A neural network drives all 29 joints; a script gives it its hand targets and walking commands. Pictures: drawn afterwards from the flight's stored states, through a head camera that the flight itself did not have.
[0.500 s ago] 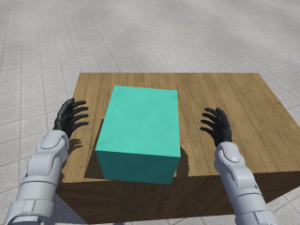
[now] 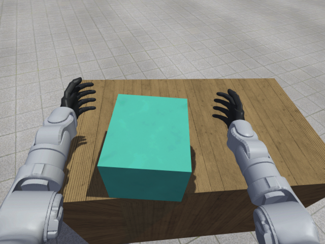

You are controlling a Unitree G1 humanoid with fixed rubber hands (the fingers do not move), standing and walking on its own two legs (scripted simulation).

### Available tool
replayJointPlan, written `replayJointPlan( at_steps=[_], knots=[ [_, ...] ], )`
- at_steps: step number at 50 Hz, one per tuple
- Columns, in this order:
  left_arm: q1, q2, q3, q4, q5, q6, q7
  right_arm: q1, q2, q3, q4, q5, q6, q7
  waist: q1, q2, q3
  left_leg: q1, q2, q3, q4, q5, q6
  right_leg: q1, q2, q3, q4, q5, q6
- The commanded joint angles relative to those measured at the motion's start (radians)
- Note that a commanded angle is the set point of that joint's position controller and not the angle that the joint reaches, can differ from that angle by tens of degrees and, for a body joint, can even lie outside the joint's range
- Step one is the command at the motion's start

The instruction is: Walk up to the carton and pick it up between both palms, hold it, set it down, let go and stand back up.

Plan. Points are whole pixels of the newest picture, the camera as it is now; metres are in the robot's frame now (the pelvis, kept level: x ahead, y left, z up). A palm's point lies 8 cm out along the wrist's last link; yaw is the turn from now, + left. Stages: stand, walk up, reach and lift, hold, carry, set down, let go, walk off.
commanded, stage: reach and lift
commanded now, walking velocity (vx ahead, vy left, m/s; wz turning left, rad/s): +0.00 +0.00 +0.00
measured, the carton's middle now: (149, 146) +0.41 +0.03 -0.02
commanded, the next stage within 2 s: none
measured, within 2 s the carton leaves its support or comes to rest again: neither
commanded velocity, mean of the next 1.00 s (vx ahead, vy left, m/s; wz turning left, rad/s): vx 0.00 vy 0.00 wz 0.00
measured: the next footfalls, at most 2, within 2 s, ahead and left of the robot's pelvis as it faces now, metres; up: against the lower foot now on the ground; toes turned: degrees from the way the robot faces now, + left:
none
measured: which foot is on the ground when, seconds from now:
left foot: down 0.00-1.00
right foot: down 0.00-1.00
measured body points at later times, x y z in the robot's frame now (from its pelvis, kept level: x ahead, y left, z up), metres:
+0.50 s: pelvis -0.01 +0.01 -0.03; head +0.06 +0.03 +0.42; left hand +0.41 +0.21 -0.01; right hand +0.39 -0.17 -0.01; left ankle +0.00 +0.13 -0.74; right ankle -0.02 -0.12 -0.74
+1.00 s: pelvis -0.04 +0.01 -0.05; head +0.04 +0.04 +0.39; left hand +0.41 +0.20 -0.01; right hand +0.39 -0.14 -0.01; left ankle +0.00 +0.13 -0.74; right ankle -0.02 -0.12 -0.74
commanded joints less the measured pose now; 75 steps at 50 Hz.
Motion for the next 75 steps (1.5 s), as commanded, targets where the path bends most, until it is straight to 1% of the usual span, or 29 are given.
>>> replayJointPlan(
  at_steps=[1, 3, 6, 8, 11, 15, 17, 19, 21, 23, 24, 25, 27, 28, 29, 30, 32, 37, 47, 56, 59, 61, 63, 64, 65, 67, 68, 73, 75],
  knots=[
    [-0.475, 0.176, 0.06, -0.114, 0.046, -0.131, -0.015, -0.454, -0.102, -0.017, -0.133, -0.011, -0.1, -0.003, 0.008, 0.083, -0.553, 0.256, -0.058, 0.005, 0.037, 0.472, -0.027, 0.173, 0.022, -0.004, 0.022, 0.506, 0.044],
    [-0.414, 0.146, 0.064, -0.031, 0.059, -0.176, -0.03, -0.426, -0.089, -0.002, -0.101, -0.026, -0.142, -0.002, 0.01, 0.041, -0.53, 0.263, -0.055, 0.001, 0.048, 0.515, -0.026, 0.163, 0.029, -0.01, 0.021, 0.525, 0.047],
    [-0.407, 0.133, 0.066, 0.078, 0.084, -0.286, -0.043, -0.401, -0.045, 0.02, 0.01, -0.047, -0.21, 0.001, 0.014, 0.024, -0.46, 0.185, -0.059, 0.005, 0.03, 0.431, -0.016, 0.159, 0.021, -0.006, 0.023, 0.468, 0.047],
    [-0.416, 0.102, 0.04, 0.135, 0.085, -0.368, -0.033, -0.379, -0.033, 0.013, 0.093, -0.056, -0.266, 0.007, -0.008, 0.059, -0.474, 0.172, -0.056, -0.003, 0.054, 0.421, -0.031, 0.095, 0.022, -0.016, 0.033, 0.413, 0.034],
    [-0.465, 0.086, 0.01, 0.149, 0.061, -0.499, -0.012, -0.396, -0.046, -0.02, 0.105, -0.071, -0.38, 0.021, -0.022, 0.126, -0.614, 0.171, -0.052, -0.007, 0.124, 0.495, -0.073, -0.005, 0.025, -0.028, 0.066, 0.424, 0.015],
    [-0.542, 0.103, -0.015, 0.195, 0.022, -0.61, 0.02, -0.487, -0.077, -0.045, 0.092, -0.094, -0.478, 0.034, -0.029, 0.116, -0.802, 0.163, -0.047, -0.022, 0.213, 0.568, -0.092, -0.091, 0.035, -0.043, 0.139, 0.483, 0.018],
    [-0.539, 0.086, -0.037, 0.174, 0.013, -0.642, 0.032, -0.482, -0.085, -0.05, 0.108, -0.086, -0.519, 0.04, -0.038, 0.148, -0.885, 0.167, -0.047, -0.028, 0.247, 0.61, -0.108, -0.117, 0.042, -0.051, 0.171, 0.519, 0.02],
    [-0.57, 0.1, -0.044, 0.197, 0.019, -0.665, 0.04, -0.509, -0.09, -0.058, 0.149, -0.09, -0.542, 0.041, -0.039, 0.168, -0.896, 0.14, -0.045, -0.035, 0.276, 0.613, -0.111, -0.15, 0.039, -0.05, 0.202, 0.521, 0.017],
    [-0.581, 0.09, -0.059, 0.257, 0.008, -0.685, 0.04, -0.515, -0.081, -0.053, 0.222, -0.085, -0.555, 0.043, -0.047, 0.145, -0.886, 0.102, -0.047, -0.038, 0.286, 0.544, -0.101, -0.202, 0.038, -0.056, 0.22, 0.446, 0.024],
    [-0.602, 0.076, -0.094, 0.299, -0.024, -0.705, 0.048, -0.552, -0.091, -0.055, 0.217, -0.079, -0.568, 0.049, -0.05, 0.12, -0.942, 0.072, -0.044, -0.041, 0.308, 0.498, -0.098, -0.232, 0.038, -0.057, 0.247, 0.401, 0.024],
    [-0.601, 0.081, -0.087, 0.33, -0.028, -0.712, 0.05, -0.566, -0.082, -0.035, 0.219, -0.071, -0.567, 0.052, -0.028, 0.112, -0.936, 0.031, -0.047, -0.034, 0.322, 0.492, -0.092, -0.23, 0.034, -0.049, 0.266, 0.399, 0.025],
    [-0.596, 0.076, -0.093, 0.339, -0.034, -0.719, 0.05, -0.571, -0.079, -0.029, 0.198, -0.062, -0.572, 0.053, -0.029, 0.099, -0.969, 0.015, -0.05, -0.031, 0.332, 0.485, -0.089, -0.22, 0.032, -0.044, 0.279, 0.419, 0.03],
    [-0.581, 0.064, -0.091, 0.389, -0.018, -0.713, 0.048, -0.553, -0.076, 0.018, 0.29, -0.025, -0.565, 0.059, -0.006, 0.127, -0.902, -0.002, -0.048, -0.036, 0.339, 0.498, -0.092, -0.235, 0.032, -0.047, 0.296, 0.413, 0.025],
    [-0.601, 0.056, -0.106, 0.368, -0.023, -0.712, 0.049, -0.559, -0.089, 0.005, 0.303, -0.013, -0.571, 0.059, -0.024, 0.134, -0.909, 0.011, -0.043, -0.04, 0.344, 0.495, -0.097, -0.281, 0.037, -0.057, 0.296, 0.379, 0.023],
    [-0.583, 0.11, -0.098, 0.494, -0.025, -0.692, 0.019, -0.546, -0.051, 0.035, 0.346, 0.022, -0.556, 0.042, -0.005, 0.082, -0.832, -0.059, -0.069, -0.012, 0.367, 0.439, -0.058, -0.212, 0.008, -0.014, 0.29, 0.404, 0.037],
    [-0.607, 0.102, -0.103, 0.487, -0.031, -0.692, 0.01, -0.572, -0.043, 0.042, 0.333, 0.024, -0.55, 0.034, -0.013, 0.07, -0.83, -0.131, -0.072, -0.016, 0.346, 0.394, -0.05, -0.204, 0.0, -0.008, 0.308, 0.418, 0.053],
    [-0.62, 0.093, -0.113, 0.476, -0.033, -0.693, 0.01, -0.573, -0.045, 0.061, 0.341, 0.043, -0.549, 0.037, 0.002, 0.081, -0.821, -0.133, -0.071, -0.01, 0.332, 0.352, -0.049, -0.235, 0.002, -0.011, 0.307, 0.337, 0.049],
    [-0.671, 0.068, -0.166, 0.481, -0.074, -0.683, 0.029, -0.619, -0.067, 0.032, 0.361, 0.024, -0.517, 0.05, -0.015, 0.114, -0.79, -0.077, -0.049, -0.02, 0.322, 0.262, -0.064, -0.405, 0.012, -0.054, 0.291, 0.106, 0.008],
    [-0.729, -0.026, -0.184, 0.407, -0.076, -0.682, 0.045, -0.683, -0.001, -0.084, 0.281, -0.106, -0.492, 0.027, -0.031, 0.137, -0.908, -0.072, -0.034, -0.023, 0.351, 0.244, -0.075, -0.442, 0.019, -0.06, 0.309, 0.084, -0.009],
    [-0.706, -0.149, -0.014, 0.335, 0.137, -0.663, 0.056, -0.674, 0.15, -0.204, 0.263, -0.272, -0.518, 0.0, -0.01, 0.121, -0.922, -0.068, -0.039, -0.011, 0.355, 0.356, -0.067, -0.298, 0.024, -0.044, 0.297, 0.241, 0.01],
    [-0.701, -0.222, 0.026, 0.331, 0.205, -0.67, 0.033, -0.667, 0.234, -0.228, 0.26, -0.339, -0.546, 0.023, -0.006, 0.129, -0.916, -0.026, -0.041, -0.004, 0.338, 0.41, -0.077, -0.241, 0.027, -0.054, 0.272, 0.287, 0.016],
    [-0.712, -0.349, 0.028, 0.346, 0.264, -0.687, 0.007, -0.678, 0.387, -0.242, 0.255, -0.436, -0.572, 0.059, -0.001, 0.147, -0.897, 0.013, -0.04, 0.001, 0.322, 0.424, -0.081, -0.227, 0.026, -0.069, 0.246, 0.295, 0.015],
    [-0.735, -0.588, 0.017, 0.417, 0.354, -0.718, -0.044, -0.708, 0.638, -0.261, 0.271, -0.583, -0.601, 0.122, -0.001, 0.158, -0.86, 0.057, -0.039, 0.007, 0.303, 0.424, -0.087, -0.228, 0.025, -0.081, 0.218, 0.283, 0.006],
    [-0.765, -0.799, -0.057, 0.375, 0.391, -0.745, -0.049, -0.752, 0.768, -0.251, 0.271, -0.625, -0.623, 0.177, -0.013, 0.229, -0.91, 0.15, -0.024, -0.019, 0.283, 0.483, -0.127, -0.273, 0.044, -0.11, 0.208, 0.24, -0.018],
    [-0.747, -0.883, -0.075, 0.446, 0.409, -0.765, -0.051, -0.738, 0.817, -0.234, 0.287, -0.653, -0.632, 0.214, -0.009, 0.251, -0.884, 0.208, -0.015, -0.031, 0.294, 0.517, -0.141, -0.308, 0.052, -0.109, 0.183, 0.194, -0.045],
    [-0.724, -0.898, -0.075, 0.484, 0.407, -0.811, -0.044, -0.688, 0.839, -0.208, 0.307, -0.669, -0.627, 0.235, -0.032, 0.223, -0.849, 0.236, -0.011, -0.037, 0.29, 0.551, -0.139, -0.28, 0.055, -0.093, 0.155, 0.222, -0.051],
    [-0.713, -0.877, -0.056, 0.504, 0.403, -0.823, -0.049, -0.655, 0.847, -0.204, 0.339, -0.68, -0.619, 0.234, -0.05, 0.175, -0.772, 0.183, -0.018, -0.036, 0.266, 0.508, -0.125, -0.221, 0.045, -0.081, 0.152, 0.231, -0.037],
    [-0.687, -0.836, 0.001, 0.512, 0.413, -0.849, -0.064, -0.594, 0.862, -0.185, 0.349, -0.728, -0.626, 0.237, -0.054, 0.105, -0.643, 0.058, -0.031, -0.014, 0.185, 0.377, -0.094, -0.082, 0.012, -0.054, 0.146, 0.253, -0.01],
    [-0.7, -0.831, 0.01, 0.504, 0.419, -0.853, -0.069, -0.573, 0.878, -0.183, 0.351, -0.746, -0.622, 0.237, -0.044, 0.11, -0.632, 0.019, -0.033, -0.004, 0.158, 0.31, -0.087, -0.047, 0.001, -0.041, 0.151, 0.237, -0.006]
  ],
)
